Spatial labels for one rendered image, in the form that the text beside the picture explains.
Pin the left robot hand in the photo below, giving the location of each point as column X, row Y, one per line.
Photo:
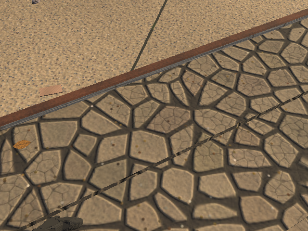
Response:
column 60, row 224

